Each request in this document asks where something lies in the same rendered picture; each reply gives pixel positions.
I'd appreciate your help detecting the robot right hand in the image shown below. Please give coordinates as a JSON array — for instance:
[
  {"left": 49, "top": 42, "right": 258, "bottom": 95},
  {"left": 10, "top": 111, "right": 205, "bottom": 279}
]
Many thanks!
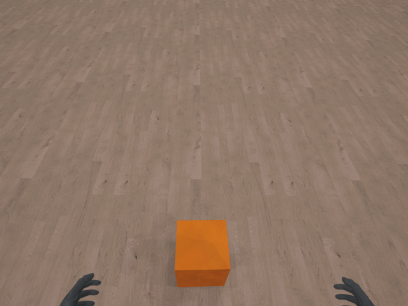
[{"left": 333, "top": 277, "right": 375, "bottom": 306}]

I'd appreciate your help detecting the carton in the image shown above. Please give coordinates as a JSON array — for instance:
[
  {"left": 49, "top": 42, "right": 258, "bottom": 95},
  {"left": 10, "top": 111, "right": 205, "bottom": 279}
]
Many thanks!
[{"left": 175, "top": 220, "right": 230, "bottom": 287}]

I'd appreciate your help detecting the robot left hand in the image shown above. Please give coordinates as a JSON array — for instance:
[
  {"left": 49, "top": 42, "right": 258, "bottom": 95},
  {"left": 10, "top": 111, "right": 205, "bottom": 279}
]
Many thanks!
[{"left": 60, "top": 273, "right": 101, "bottom": 306}]

